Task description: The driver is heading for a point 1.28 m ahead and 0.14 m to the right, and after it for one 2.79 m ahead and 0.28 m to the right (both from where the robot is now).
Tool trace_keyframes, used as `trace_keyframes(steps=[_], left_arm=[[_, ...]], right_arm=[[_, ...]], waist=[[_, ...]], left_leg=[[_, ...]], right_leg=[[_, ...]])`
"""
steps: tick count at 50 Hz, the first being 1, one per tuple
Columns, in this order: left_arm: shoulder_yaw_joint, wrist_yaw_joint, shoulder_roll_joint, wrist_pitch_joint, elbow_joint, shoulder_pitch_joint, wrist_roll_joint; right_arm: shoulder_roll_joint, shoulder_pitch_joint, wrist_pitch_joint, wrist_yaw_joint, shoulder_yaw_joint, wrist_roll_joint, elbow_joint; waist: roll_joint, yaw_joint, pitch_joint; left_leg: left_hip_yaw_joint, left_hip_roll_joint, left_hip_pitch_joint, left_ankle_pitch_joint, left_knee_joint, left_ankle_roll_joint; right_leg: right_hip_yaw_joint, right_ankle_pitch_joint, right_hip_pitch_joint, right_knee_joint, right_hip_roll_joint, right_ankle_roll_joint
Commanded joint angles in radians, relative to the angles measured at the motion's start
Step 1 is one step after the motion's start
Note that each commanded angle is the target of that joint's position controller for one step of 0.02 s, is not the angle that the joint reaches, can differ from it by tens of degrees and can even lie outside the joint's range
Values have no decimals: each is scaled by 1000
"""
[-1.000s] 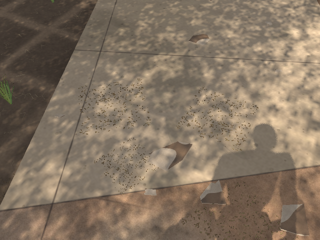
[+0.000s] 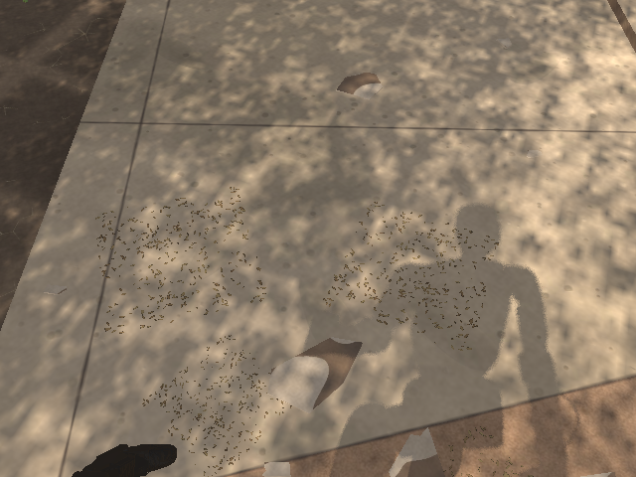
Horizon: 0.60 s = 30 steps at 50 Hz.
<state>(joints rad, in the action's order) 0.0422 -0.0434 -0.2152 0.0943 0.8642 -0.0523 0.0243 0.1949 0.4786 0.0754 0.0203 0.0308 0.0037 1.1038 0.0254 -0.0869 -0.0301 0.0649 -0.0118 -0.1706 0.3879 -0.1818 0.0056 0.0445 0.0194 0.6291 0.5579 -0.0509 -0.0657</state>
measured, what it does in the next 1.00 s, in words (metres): walks ahead: right foot, then left foot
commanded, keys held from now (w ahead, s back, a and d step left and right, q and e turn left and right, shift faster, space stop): no key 1.00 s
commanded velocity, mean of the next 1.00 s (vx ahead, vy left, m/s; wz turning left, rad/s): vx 0.08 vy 0.00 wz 0.00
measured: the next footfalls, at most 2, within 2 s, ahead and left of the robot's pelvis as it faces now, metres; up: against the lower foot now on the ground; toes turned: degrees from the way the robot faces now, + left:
right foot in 0.04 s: +0.23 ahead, -0.12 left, +0.00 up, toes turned -3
left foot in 0.42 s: +0.23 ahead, +0.11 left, +0.00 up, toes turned +1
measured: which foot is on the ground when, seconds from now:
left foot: down 0.00-0.06, up 0.08-0.40, down 0.42-1.00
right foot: up 0.00-0.02, down 0.04-1.00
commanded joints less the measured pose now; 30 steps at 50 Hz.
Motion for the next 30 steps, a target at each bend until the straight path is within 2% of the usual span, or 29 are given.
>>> trace_keyframes(steps=[1, 2, 3, 4, 5, 6, 7, 8, 9, 11, 13, 15, 17, 18, 20, 21, 22, 23, 24, 25, 27, 30], left_arm=[[51, -4, -147, 22, 1, 173, -8], [67, 5, -190, 19, 42, 306, -14], [80, 17, -281, 12, 72, 435, -47], [66, 11, -267, 4, 78, 440, -48], [54, 8, -211, -5, 64, 384, -32], [37, 12, -160, -7, 42, 259, -21], [21, 10, -123, 0, 34, 178, -20], [12, 11, -92, 7, 35, 141, -27], [10, 9, -90, 8, 48, 131, -43], [5, 9, -87, 11, 65, 118, -62], [8, 22, -109, 8, 71, 110, -66], [13, 37, -132, -6, 74, 124, -56], [13, 47, -139, -23, 82, 140, -45], [11, 51, -134, -31, 84, 136, -38], [-2, 56, -100, -40, 97, 153, -27], [-9, 55, -80, -43, 114, 192, -28], [-8, 55, -80, -42, 117, 224, -33], [-4, 60, -72, -50, 121, 283, -31], [-2, 67, -91, -56, 128, 261, -38], [1, 70, -97, -61, 126, 253, -35], [1, 74, -93, -67, 138, 258, -34], [1, 69, -88, -63, 144, 246, -30]], right_arm=[[181, -21, -13, 8, 36, -3, -37], [174, -28, -13, 4, 31, -3, -48], [109, 18, -5, -1, 11, -31, -76], [5, 179, 13, -14, -17, 4, -33], [101, 117, 27, -18, 10, 22, -27], [121, -7, 25, -14, 17, 39, -69], [113, -70, 15, -1, 18, 25, -83], [121, -88, -2, 13, 31, 12, -86], [105, -61, -20, 19, 32, 6, -84], [56, -27, -44, 28, 27, 2, -79], [55, -69, -57, 38, 24, -4, -98], [80, -125, -70, 39, 26, -7, -112], [101, -164, -82, 35, 33, -5, -116], [102, -177, -84, 34, 35, -7, -116], [103, -197, -82, 31, 38, -22, -112], [113, -202, -79, 31, 38, -29, -117], [151, -205, -74, 34, 41, -28, -122], [193, -237, -70, 32, 53, -12, -104], [136, -252, -62, 24, 45, -8, -105], [110, -258, -55, 22, 39, -13, -99], [111, -273, -42, 19, 40, -11, -97], [111, -238, -34, 20, 40, -4, -77]], waist=[[-167, 180, 68], [-152, 239, 154], [54, 221, 321], [264, 157, 548], [122, 174, 505], [83, 146, 320], [-17, 111, 202], [-23, 83, 159], [1, 55, 138], [36, 17, 120], [63, 12, 122], [69, 34, 145], [70, 47, 130], [68, 42, 105], [46, 37, 50], [14, 44, 24], [-52, 79, 3], [-195, 140, -10], [-179, 117, -22], [-165, 117, -12], [-122, 113, 7], [-75, 95, 58]], left_leg=[[-43, 212, 91, -1075, -291, 86], [-26, 164, 202, -990, -487, 44], [-7, 59, 480, -453, -839, 2], [-132, -99, 689, 292, -1204, -39], [-255, -41, 687, 249, -1269, -24], [-182, 17, 752, 197, -1238, -19], [-143, 68, 729, 133, -1163, -24], [-139, 101, 673, 95, -1093, -21], [-139, 117, 582, 65, -1041, -17], [-121, 116, 489, 37, -909, -18], [-108, 115, 465, 2, -731, -26], [-98, 109, 435, -85, -612, -29], [-87, 98, 401, -153, -533, -27], [-76, 89, 378, -182, -477, -21], [-61, 77, 329, -214, -346, 0], [-99, 111, 317, -256, -269, 16], [-148, 162, 326, -306, -234, 39], [-157, 150, 442, -122, -211, 64], [-149, 125, 516, -25, -172, 50], [-140, 119, 531, -16, -159, 29], [-121, 102, 489, -141, -188, 8], [-103, 94, 406, -306, -238, 15]], right_leg=[[42, 21, -326, -30, 96, -55], [6, 182, -554, -47, 51, -82], [-247, 557, -905, 54, -193, -166], [-664, 643, -1121, -76, -429, -371], [-600, 508, -958, -136, -360, -320], [-425, 423, -790, -157, -312, -265], [-318, 418, -602, -206, -264, -227], [-251, 397, -478, -234, -229, -206], [-203, 376, -371, -264, -201, -194], [-134, 380, -252, -299, -171, -200], [-101, 335, -232, -311, -154, -200], [-111, 135, -246, -330, -153, -189], [-136, -159, -231, -360, -152, -170], [-142, -293, -212, -364, -143, -151], [-144, -476, -184, -345, -105, -93], [-141, -524, -184, -322, -79, -51], [-111, -498, -184, -250, -32, -15], [-31, -416, -257, -238, 35, 7], [-14, -344, -348, -194, 40, 20], [-15, -305, -385, -178, 34, 16], [-22, -243, -397, -164, 24, 6], [-27, -137, -410, -150, 13, 1]])
Keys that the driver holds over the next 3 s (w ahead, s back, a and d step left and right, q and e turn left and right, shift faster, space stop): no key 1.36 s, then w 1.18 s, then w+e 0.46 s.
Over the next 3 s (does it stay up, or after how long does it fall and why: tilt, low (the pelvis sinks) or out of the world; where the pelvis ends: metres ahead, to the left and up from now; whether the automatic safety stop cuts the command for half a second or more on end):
stays up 0.95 0.07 0.02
